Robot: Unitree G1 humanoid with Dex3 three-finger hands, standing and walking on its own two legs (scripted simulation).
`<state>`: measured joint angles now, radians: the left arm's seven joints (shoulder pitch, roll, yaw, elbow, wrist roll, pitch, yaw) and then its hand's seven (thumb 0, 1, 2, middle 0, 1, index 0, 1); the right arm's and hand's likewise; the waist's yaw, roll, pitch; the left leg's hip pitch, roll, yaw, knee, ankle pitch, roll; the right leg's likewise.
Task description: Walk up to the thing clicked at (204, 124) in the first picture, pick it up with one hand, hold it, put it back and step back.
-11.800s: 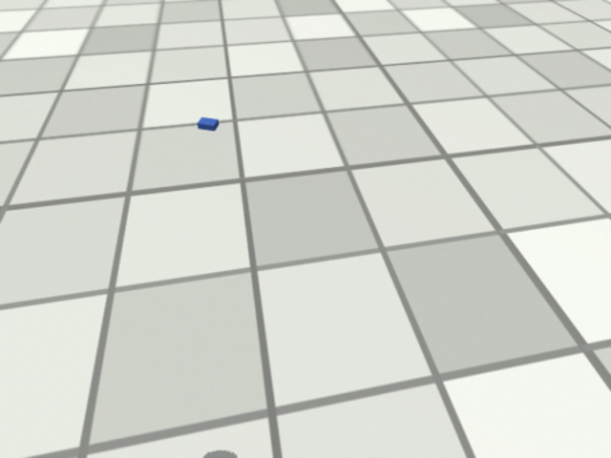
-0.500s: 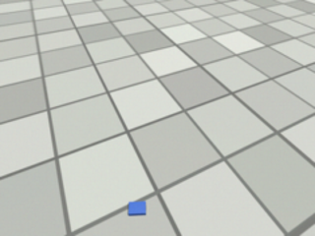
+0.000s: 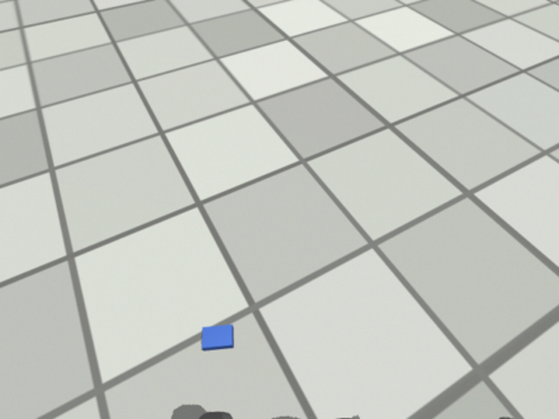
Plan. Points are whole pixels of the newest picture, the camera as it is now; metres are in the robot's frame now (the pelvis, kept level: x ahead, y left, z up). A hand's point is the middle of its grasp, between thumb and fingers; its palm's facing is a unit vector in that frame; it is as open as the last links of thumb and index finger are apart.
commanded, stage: walk up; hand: left
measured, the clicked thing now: (218, 337) +0.45 +0.22 -0.74
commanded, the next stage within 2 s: stand in 1.26 s
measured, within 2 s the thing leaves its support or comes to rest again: neither
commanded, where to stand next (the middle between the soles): +0.04 +0.01 m, yaw +2 degrees
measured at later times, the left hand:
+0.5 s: hand out of the picture +0.09 +0.25 -0.13, palm faces +0.05 -0.93 -0.36, open 7.4 cm
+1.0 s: hand out of the picture +0.07 +0.26 -0.13, palm faces +0.03 -0.94 -0.34, open 7.4 cm
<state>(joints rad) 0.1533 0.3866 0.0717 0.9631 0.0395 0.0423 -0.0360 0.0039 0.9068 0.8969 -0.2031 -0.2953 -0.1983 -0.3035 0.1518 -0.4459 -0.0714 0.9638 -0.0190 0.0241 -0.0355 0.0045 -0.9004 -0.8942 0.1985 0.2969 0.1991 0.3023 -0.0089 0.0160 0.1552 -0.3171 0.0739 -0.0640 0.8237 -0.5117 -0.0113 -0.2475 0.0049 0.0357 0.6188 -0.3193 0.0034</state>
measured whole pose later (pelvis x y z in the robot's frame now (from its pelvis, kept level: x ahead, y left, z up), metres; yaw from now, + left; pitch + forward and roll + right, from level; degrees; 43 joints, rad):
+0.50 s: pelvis +0.01 -0.01 +0.02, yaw +3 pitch -3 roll +0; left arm 0.10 0.35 0.02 1.06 0.01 -0.02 0.00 0.01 0.90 0.90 -0.21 -0.30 -0.20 -0.30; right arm 0.10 -0.35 -0.01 1.04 -0.01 0.01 0.01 0.00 -0.90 -0.89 0.20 0.30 0.20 0.30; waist 0.01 0.01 0.07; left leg -0.11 -0.01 -0.04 0.40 -0.24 0.00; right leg -0.11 -0.01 -0.02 0.40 -0.23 0.00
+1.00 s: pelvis +0.01 +0.00 +0.02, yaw +3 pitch -3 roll +0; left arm 0.10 0.35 0.01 1.14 0.01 -0.02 0.00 0.01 0.90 0.90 -0.21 -0.30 -0.20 -0.30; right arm 0.11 -0.35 -0.02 1.12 -0.01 0.01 0.01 0.00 -0.90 -0.89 0.20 0.30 0.20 0.30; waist 0.01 0.00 0.06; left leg -0.08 -0.03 -0.03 0.31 -0.19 0.02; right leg -0.08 -0.03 -0.01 0.30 -0.18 0.02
